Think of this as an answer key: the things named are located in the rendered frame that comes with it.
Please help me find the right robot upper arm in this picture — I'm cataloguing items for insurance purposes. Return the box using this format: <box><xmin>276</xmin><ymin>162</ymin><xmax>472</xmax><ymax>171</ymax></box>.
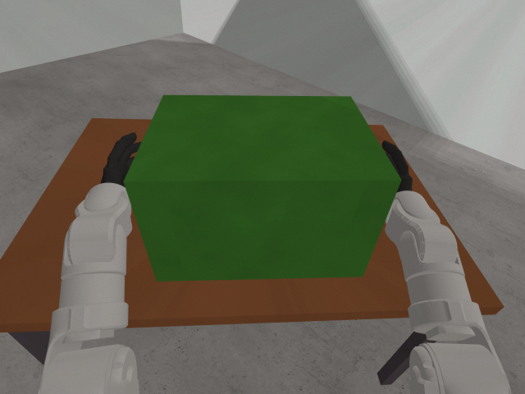
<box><xmin>409</xmin><ymin>343</ymin><xmax>509</xmax><ymax>394</ymax></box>

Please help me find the robot left forearm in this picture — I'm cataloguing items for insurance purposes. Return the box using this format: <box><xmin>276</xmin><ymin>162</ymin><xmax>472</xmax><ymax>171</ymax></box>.
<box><xmin>37</xmin><ymin>183</ymin><xmax>132</xmax><ymax>394</ymax></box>

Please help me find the robot right forearm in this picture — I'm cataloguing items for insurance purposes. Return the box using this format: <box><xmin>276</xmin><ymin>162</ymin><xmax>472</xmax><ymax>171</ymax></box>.
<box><xmin>385</xmin><ymin>190</ymin><xmax>511</xmax><ymax>394</ymax></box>

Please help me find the table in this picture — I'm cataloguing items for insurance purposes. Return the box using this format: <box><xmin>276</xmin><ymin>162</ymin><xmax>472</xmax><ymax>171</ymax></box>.
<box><xmin>0</xmin><ymin>118</ymin><xmax>504</xmax><ymax>385</ymax></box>

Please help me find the robot right hand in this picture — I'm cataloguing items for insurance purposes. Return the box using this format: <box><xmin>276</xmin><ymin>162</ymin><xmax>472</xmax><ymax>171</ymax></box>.
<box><xmin>382</xmin><ymin>140</ymin><xmax>413</xmax><ymax>192</ymax></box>

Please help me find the robot left hand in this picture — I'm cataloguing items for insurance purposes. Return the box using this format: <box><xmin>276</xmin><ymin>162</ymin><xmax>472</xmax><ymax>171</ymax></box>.
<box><xmin>100</xmin><ymin>132</ymin><xmax>141</xmax><ymax>187</ymax></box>

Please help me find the carton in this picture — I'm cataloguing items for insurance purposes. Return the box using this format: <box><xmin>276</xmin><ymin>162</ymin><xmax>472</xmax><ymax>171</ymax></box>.
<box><xmin>124</xmin><ymin>95</ymin><xmax>402</xmax><ymax>282</ymax></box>

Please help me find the left robot upper arm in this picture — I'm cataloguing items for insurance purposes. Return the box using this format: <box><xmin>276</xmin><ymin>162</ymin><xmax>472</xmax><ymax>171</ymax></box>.
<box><xmin>40</xmin><ymin>344</ymin><xmax>139</xmax><ymax>394</ymax></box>

